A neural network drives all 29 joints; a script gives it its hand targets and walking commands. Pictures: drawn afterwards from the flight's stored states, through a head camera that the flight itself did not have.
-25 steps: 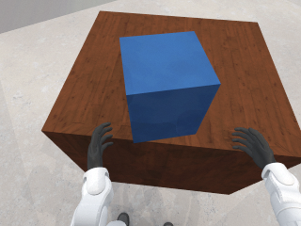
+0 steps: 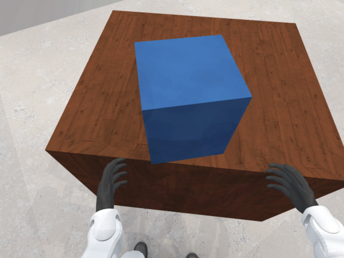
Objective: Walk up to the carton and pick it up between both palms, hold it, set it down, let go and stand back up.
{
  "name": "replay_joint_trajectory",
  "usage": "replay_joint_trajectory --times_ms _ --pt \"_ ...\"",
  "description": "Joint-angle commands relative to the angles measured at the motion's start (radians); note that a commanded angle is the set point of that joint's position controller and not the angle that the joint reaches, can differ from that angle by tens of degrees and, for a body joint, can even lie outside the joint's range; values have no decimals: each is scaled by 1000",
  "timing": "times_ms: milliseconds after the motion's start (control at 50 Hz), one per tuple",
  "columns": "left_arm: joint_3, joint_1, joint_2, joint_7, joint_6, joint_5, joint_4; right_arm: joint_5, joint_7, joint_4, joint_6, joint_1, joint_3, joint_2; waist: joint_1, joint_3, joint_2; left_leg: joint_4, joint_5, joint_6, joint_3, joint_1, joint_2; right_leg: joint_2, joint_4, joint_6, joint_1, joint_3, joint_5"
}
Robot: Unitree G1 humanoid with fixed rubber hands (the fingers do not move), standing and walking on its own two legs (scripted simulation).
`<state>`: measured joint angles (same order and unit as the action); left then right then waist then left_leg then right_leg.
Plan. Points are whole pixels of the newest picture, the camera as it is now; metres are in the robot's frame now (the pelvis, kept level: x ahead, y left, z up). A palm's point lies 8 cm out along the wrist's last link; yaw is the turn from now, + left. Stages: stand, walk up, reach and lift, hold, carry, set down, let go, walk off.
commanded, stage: set down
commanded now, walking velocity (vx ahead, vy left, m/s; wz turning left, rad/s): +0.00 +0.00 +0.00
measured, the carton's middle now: (183, 104) +0.46 +0.03 +0.04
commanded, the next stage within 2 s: let go in 1.92 s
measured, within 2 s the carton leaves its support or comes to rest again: neither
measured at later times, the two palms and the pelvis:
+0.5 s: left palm (99, 204) +0.20 +0.19 -0.01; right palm (293, 204) +0.26 -0.25 -0.03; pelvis +0.01 +0.00 +0.00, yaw +0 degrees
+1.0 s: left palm (85, 217) +0.18 +0.22 -0.05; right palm (275, 217) +0.23 -0.21 -0.06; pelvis +0.02 +0.01 +0.00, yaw +0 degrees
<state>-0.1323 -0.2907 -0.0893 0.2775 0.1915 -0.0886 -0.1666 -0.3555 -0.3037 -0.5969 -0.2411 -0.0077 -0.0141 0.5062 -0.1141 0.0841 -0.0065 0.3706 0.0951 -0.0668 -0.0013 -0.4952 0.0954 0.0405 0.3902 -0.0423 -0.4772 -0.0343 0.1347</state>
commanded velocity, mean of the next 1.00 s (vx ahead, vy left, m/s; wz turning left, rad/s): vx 0.00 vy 0.00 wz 0.00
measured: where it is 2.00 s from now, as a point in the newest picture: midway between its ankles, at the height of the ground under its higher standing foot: outside the picture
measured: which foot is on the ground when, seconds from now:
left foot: down 0.00-1.00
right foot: down 0.00-1.00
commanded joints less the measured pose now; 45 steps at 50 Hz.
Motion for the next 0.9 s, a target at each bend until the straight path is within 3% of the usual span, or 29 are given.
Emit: replay_joint_trajectory --times_ms 0,120,220,320,340,380,480,540,600,760,800,880 --pt "0 21 27 -6 -86 119 -237 -18 34 189 -52 -34 -122 226 166 280 -220 75 -22 83 6 334 -97 -36 -61 36 315 88 -42" --pt "1 30 48 -19 -77 123 -174 1 37 175 -35 -53 -123 195 162 258 -196 66 22 90 9 342 -95 -42 -86 31 282 93 76" --pt "20 25 78 -49 -66 123 -84 24 52 143 -18 -70 -109 164 155 220 -207 56 41 92 10 341 -101 -55 -100 38 287 102 77" --pt "33 19 105 -54 -84 117 -129 24 62 140 -36 -95 -97 142 151 255 -152 58 -3 81 13 353 -105 -48 -78 35 314 86 -15" --pt "38 5 117 -58 -92 119 -114 31 69 132 -41 -109 -98 127 154 251 -170 59 -5 83 14 337 -108 -55 -76 39 327 93 -30" --pt "34 -1 125 -62 -101 113 -100 34 77 112 -50 -120 -94 120 155 261 -145 64 -29 80 14 351 -109 -54 -70 40 330 85 -83" --pt "59 -50 153 -88 -114 106 -10 48 108 73 -74 -166 -72 77 161 269 -146 59 -82 79 21 358 -120 -52 -55 47 385 75 -233" --pt "75 -76 172 -117 -123 104 50 61 130 60 -91 -190 -50 44 147 265 -158 59 -110 77 24 354 -127 -56 -54 55 413 74 -325" --pt "85 -73 198 -128 -142 104 42 71 145 50 -115 -194 -50 25 144 278 -136 58 -136 69 26 365 -127 -52 -44 56 422 60 -364" --pt "99 -62 246 -146 -172 120 52 103 169 66 -143 -192 -54 -27 133 286 -101 51 -155 62 25 426 -117 -40 -61 51 382 34 -310" --pt "108 -59 270 -163 -162 121 136 125 187 32 -131 -201 -38 -67 140 241 -102 49 -116 66 32 422 -121 -55 -81 55 372 47 -264" --pt "118 -45 288 -176 -147 124 155 151 200 20 -111 -197 -36 -87 134 204 -87 30 -77 69 35 428 -121 -55 -91 57 364 39 -193"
